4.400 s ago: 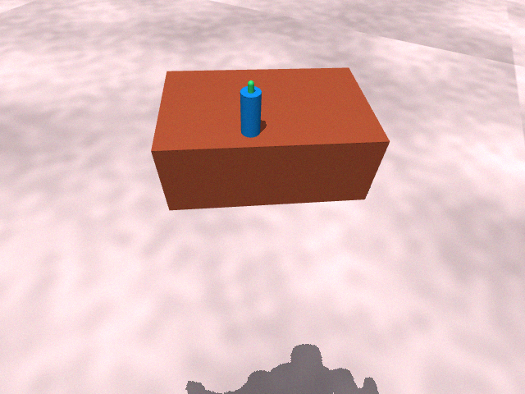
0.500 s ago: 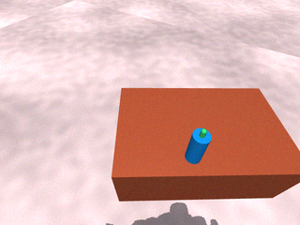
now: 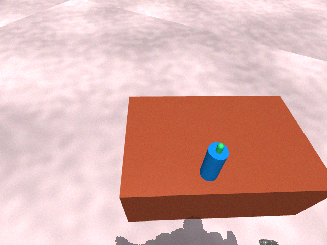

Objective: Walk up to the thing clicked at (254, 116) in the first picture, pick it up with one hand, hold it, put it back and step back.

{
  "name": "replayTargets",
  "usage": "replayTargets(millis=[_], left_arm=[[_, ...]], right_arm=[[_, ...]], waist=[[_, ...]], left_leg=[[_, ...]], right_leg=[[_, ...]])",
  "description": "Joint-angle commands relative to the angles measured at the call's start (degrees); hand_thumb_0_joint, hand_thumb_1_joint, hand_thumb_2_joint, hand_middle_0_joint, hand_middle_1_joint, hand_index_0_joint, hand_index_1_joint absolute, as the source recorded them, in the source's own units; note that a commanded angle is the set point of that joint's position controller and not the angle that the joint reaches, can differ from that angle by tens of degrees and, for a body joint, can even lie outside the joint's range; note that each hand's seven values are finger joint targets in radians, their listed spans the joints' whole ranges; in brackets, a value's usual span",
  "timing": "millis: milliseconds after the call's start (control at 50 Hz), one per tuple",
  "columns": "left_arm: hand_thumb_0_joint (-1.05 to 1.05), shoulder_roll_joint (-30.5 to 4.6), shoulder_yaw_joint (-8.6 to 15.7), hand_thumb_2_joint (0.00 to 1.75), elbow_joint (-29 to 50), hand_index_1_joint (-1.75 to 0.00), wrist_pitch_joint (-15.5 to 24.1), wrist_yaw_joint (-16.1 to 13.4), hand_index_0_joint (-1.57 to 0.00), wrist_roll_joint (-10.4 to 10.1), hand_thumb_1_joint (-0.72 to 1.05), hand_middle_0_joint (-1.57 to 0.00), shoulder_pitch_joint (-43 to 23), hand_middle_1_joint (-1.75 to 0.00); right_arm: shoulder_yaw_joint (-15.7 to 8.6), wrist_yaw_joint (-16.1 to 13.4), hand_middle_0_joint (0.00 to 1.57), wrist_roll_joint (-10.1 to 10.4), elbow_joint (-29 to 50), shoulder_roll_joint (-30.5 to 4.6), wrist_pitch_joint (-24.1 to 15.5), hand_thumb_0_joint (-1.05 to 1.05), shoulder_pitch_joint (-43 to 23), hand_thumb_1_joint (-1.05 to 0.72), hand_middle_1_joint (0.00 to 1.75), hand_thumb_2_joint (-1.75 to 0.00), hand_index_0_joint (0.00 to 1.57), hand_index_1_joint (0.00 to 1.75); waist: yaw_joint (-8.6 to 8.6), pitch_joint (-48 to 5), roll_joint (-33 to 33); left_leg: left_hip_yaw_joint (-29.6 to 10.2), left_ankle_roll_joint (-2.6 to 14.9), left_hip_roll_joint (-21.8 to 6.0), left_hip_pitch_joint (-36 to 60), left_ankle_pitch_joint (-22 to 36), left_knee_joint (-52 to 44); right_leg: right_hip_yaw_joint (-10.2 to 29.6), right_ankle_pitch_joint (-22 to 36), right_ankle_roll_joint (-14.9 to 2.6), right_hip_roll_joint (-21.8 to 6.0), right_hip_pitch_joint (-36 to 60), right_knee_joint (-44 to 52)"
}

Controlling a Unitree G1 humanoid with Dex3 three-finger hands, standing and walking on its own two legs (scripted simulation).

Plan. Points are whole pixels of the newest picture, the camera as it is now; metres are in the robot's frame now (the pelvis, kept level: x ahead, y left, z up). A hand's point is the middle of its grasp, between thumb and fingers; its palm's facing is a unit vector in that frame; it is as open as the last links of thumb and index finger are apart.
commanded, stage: walk up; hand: right
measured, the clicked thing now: (214, 160) +0.48 -0.24 -0.27
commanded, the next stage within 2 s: stand in 0.70 s
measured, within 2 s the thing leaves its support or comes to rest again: neither
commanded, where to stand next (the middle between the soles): +0.07 -0.02 m, yaw -1 degrees
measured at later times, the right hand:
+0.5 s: hand out of the picture +0.09 -0.25 -0.15, palm faces -0.01 +0.94 -0.34, open 7.4 cm
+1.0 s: hand out of the picture +0.09 -0.26 -0.15, palm faces -0.01 +0.94 -0.35, open 7.4 cm
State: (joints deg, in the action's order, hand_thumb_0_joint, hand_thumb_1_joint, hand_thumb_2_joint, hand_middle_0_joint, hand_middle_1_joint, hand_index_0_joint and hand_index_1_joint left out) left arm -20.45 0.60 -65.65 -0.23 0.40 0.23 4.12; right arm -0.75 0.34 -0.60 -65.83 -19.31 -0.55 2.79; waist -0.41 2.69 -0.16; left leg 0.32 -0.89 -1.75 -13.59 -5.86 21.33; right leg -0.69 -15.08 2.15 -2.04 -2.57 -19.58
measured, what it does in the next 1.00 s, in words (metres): stands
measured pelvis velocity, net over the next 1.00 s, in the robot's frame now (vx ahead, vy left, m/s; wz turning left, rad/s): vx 0.01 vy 0.00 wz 0.00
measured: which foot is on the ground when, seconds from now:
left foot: down 0.00-1.00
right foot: down 0.00-1.00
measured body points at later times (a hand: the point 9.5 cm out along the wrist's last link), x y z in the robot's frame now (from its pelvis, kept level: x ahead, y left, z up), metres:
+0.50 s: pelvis +0.01 +0.00 +0.00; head +0.02 +0.00 +0.45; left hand +0.07 +0.30 -0.14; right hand +0.09 -0.30 -0.13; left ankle +0.06 +0.13 -0.74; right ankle -0.05 -0.14 -0.74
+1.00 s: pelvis +0.01 +0.00 +0.00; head +0.02 +0.00 +0.45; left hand +0.07 +0.30 -0.14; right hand +0.09 -0.30 -0.13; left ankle +0.06 +0.13 -0.74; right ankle -0.05 -0.14 -0.74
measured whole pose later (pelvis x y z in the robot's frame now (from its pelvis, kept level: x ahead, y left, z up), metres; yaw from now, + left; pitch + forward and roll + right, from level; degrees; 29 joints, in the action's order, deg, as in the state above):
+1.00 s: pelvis +0.01 +0.00 +0.00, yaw +0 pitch -2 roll +0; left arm -20.4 0.6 -63.9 0.0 0.2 0.7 7.9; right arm -0.9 0.4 -0.6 -65.8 -19.5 0.0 4.8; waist -0.1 3.2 -0.7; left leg 0.5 -1.0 -1.6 -12.4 -6.5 20.7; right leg -0.6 -15.4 2.1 -2.3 -1.2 -18.4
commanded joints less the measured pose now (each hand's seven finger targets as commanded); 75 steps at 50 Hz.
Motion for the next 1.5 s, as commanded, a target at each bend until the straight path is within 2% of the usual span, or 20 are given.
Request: replayTargets(millis=[0,60,180,460,600,740,820,860,880,960,1040,1140,1200,1260,1280,1300,1320,1360,1420,1480], left_arm=[[0.00,-11.77,2.19,0.90,2.90,-0.30,1.41,-0.58,-0.20,0.28,0.90,-0.20,-1.74,-0.30],[0.00,-11.93,2.35,0.90,2.87,-0.30,1.47,-0.63,-0.20,0.21,0.90,-0.20,-1.28,-0.30],[0.00,-11.79,2.36,0.90,3.00,-0.30,1.38,-0.63,-0.20,0.32,0.90,-0.20,-1.70,-0.30],[0.00,-11.63,2.79,0.90,3.41,-0.30,1.23,-0.90,-0.20,0.27,0.90,-0.20,-0.52,-0.30],[0.00,-11.51,2.72,0.90,3.67,-0.30,1.10,-0.73,-0.20,0.45,0.90,-0.20,-0.11,-0.30],[0.00,-11.59,2.48,0.90,4.47,-0.30,1.48,-0.76,-0.20,0.75,0.90,-0.20,0.81,-0.30],[0.00,-11.76,2.39,0.90,4.92,-0.30,1.85,-0.82,-0.20,0.45,0.90,-0.20,1.77,-0.30],[0.00,-12.38,2.57,0.90,5.22,-0.30,1.76,-0.84,-0.20,0.48,0.90,-0.20,1.40,-0.30],[0.00,-12.09,2.43,0.90,5.37,-0.30,1.72,-0.91,-0.20,0.45,0.90,-0.20,1.26,-0.30],[0.00,-12.07,2.19,0.90,5.42,-0.30,1.68,-0.92,-0.20,0.47,0.90,-0.20,1.89,-0.30],[0.00,-11.87,2.16,0.90,5.72,-0.30,1.55,-0.97,-0.20,0.41,0.90,-0.20,2.13,-0.30],[0.00,-12.01,2.09,0.90,5.57,-0.30,1.48,-0.86,-0.20,0.43,0.90,-0.20,2.63,-0.30],[0.00,-12.00,2.04,0.90,5.85,-0.30,1.48,-0.90,-0.20,0.48,0.90,-0.20,2.74,-0.30],[0.00,-12.02,1.97,0.90,5.75,-0.30,1.46,-0.91,-0.20,0.40,0.90,-0.20,2.90,-0.30],[0.00,-11.92,1.98,0.90,5.91,-0.30,1.57,-0.97,-0.20,0.42,0.90,-0.20,3.25,-0.30],[0.00,-12.24,2.09,0.90,5.91,-0.30,1.66,-0.97,-0.20,0.33,0.90,-0.20,3.30,-0.30],[0.00,-12.01,1.93,0.90,5.91,-0.30,1.66,-1.03,-0.20,0.33,0.90,-0.20,3.30,-0.30],[0.00,-12.18,2.04,0.90,5.97,-0.30,1.61,-1.07,-0.20,0.37,0.90,-0.20,2.91,-0.30],[0.00,-12.10,2.03,0.90,5.86,-0.30,1.41,-0.98,-0.20,0.50,0.90,-0.20,3.11,-0.30],[0.00,-12.11,2.05,0.90,5.86,-0.30,1.45,-1.01,-0.20,0.54,0.90,-0.20,3.12,-0.30]], right_arm=[[-2.05,-0.47,0.20,0.08,3.49,-12.62,-1.35,0.00,-3.05,-0.90,0.30,-0.90,0.20,0.30],[-1.99,-0.49,0.20,0.09,3.67,-12.34,-1.42,0.00,-3.09,-0.90,0.30,-0.90,0.20,0.30],[-2.08,-0.46,0.20,0.13,3.70,-12.24,-1.12,0.00,-3.09,-0.90,0.30,-0.90,0.20,0.30],[-1.99,-0.59,0.20,0.06,3.37,-11.82,-0.97,0.00,-1.95,-0.90,0.30,-0.90,0.20,0.30],[-1.94,-0.56,0.20,-0.02,3.96,-12.00,-0.90,0.00,-2.08,-0.90,0.30,-0.90,0.20,0.30],[-2.28,-0.57,0.20,0.10,3.63,-12.51,-1.04,0.00,-0.70,-0.90,0.30,-0.90,0.20,0.30],[-2.19,-0.44,0.20,0.18,3.95,-12.40,-1.14,0.00,-1.45,-0.90,0.30,-0.90,0.20,0.30],[-2.12,-0.43,0.20,0.18,3.80,-12.13,-1.05,0.00,-0.43,-0.90,0.30,-0.90,0.20,0.30],[-2.09,-0.42,0.20,0.20,3.82,-12.19,-1.11,0.00,-1.06,-0.90,0.30,-0.90,0.20,0.30],[-2.12,-0.41,0.20,0.15,3.79,-12.38,-0.94,0.00,-0.70,-0.90,0.30,-0.90,0.20,0.30],[-2.16,-0.48,0.20,0.28,3.67,-12.71,-0.96,0.00,-0.50,-0.90,0.30,-0.90,0.20,0.30],[-2.10,-0.48,0.20,0.28,3.53,-12.71,-0.90,0.00,-0.51,-0.90,0.30,-0.90,0.20,0.30],[-2.10,-0.50,0.20,0.26,3.60,-12.62,-0.99,0.00,-0.38,-0.90,0.30,-0.90,0.20,0.30],[-2.06,-0.51,0.20,0.34,3.64,-12.63,-0.92,0.00,-0.53,-0.90,0.30,-0.90,0.20,0.30],[-2.06,-0.50,0.20,0.24,3.83,-12.53,-1.05,0.00,-0.87,-0.90,0.30,-0.90,0.20,0.30],[-2.09,-0.51,0.20,0.40,3.79,-12.66,-1.08,0.00,-0.02,-0.90,0.30,-0.90,0.20,0.30],[-1.91,-0.48,0.20,0.28,3.75,-12.43,-1.05,0.00,-0.57,-0.90,0.30,-0.90,0.20,0.30],[-2.01,-0.51,0.20,0.33,3.73,-12.69,-1.02,0.00,-0.18,-0.90,0.30,-0.90,0.20,0.30],[-2.03,-0.56,0.20,0.34,3.67,-13.00,-0.84,0.00,-0.30,-0.90,0.30,-0.90,0.20,0.30],[-2.06,-0.55,0.20,0.32,3.88,-12.77,-0.86,0.00,-0.58,-0.90,0.30,-0.90,0.20,0.30]], waist=[[0.00,-5.04,0.79],[0.19,-5.83,0.65],[-0.19,-3.96,0.86],[0.06,-5.21,1.12],[0.14,-3.93,1.65],[-0.06,-3.32,0.34],[0.24,-5.31,0.00],[-0.21,-4.91,-0.17],[0.08,-4.69,-0.17],[-0.11,-3.26,-0.60],[0.05,-4.78,1.08],[-0.01,-2.94,0.51],[0.14,-4.25,0.40],[0.08,-4.03,0.67],[0.44,-5.18,0.18],[0.18,-6.43,0.30],[0.36,-4.66,-0.25],[0.09,-4.92,-0.05],[0.06,-3.41,1.01],[0.19,-3.43,-0.04]], left_leg=[[-5.53,1.62,-6.04,7.45,2.98,-3.66],[-4.60,1.56,-5.89,9.25,7.85,-2.30],[-5.19,1.13,-5.46,7.62,2.93,-3.77],[-4.72,1.41,-5.50,8.33,8.89,-2.55],[-5.54,1.36,-5.35,6.90,2.26,-4.30],[-5.75,1.15,-5.79,7.76,3.80,-3.55],[-5.07,1.74,-5.98,9.73,8.79,-1.88],[-4.87,1.50,-5.64,9.56,5.54,-2.74],[-5.16,1.61,-5.94,9.41,8.68,-2.27],[-5.00,1.49,-5.70,8.40,6.30,-2.81],[-4.92,1.53,-5.94,8.96,8.69,-2.44],[-5.02,1.38,-5.58,8.04,4.01,-3.39],[-4.95,1.54,-5.89,8.92,8.62,-2.54],[-4.85,1.62,-5.79,9.02,7.01,-2.57],[-4.74,1.94,-6.09,10.06,11.17,-1.47],[-4.52,1.98,-6.10,10.61,12.36,-1.16],[-4.65,1.79,-5.99,9.21,12.55,-1.37],[-4.56,1.85,-6.02,9.50,11.61,-1.38],[-5.10,1.59,-5.74,8.60,5.12,-3.02],[-5.03,1.70,-5.87,8.73,7.67,-2.64]], right_leg=[[3.41,5.94,-3.01,-4.76,-5.07,4.77],[3.15,8.63,-2.71,-4.92,-5.11,4.81],[3.15,5.56,-2.78,-4.74,-5.53,5.32],[2.41,9.03,-2.55,-4.71,-3.79,5.11],[2.77,5.96,-2.81,-4.56,-4.15,5.47],[3.46,3.75,-2.99,-5.49,-5.81,5.90],[3.73,9.39,-2.58,-6.00,-4.66,5.28],[3.84,6.76,-2.81,-5.78,-5.29,5.45],[3.59,9.21,-2.80,-5.78,-4.65,4.89],[3.57,7.00,-2.63,-5.68,-5.41,5.51],[3.51,8.37,-2.85,-5.67,-4.32,4.74],[3.76,4.86,-2.96,-5.62,-5.37,5.34],[3.41,8.06,-2.89,-5.67,-4.50,4.61],[3.69,7.24,-2.88,-5.77,-4.67,4.90],[3.49,10.93,-2.74,-5.91,-4.06,4.38],[3.60,12.22,-2.73,-6.04,-3.03,4.07],[3.20,12.31,-2.47,-5.86,-3.66,4.32],[3.53,12.07,-2.57,-5.98,-3.35,4.32],[3.50,6.29,-2.66,-5.61,-4.55,5.05],[3.29,8.19,-2.64,-5.75,-4.42,4.80]])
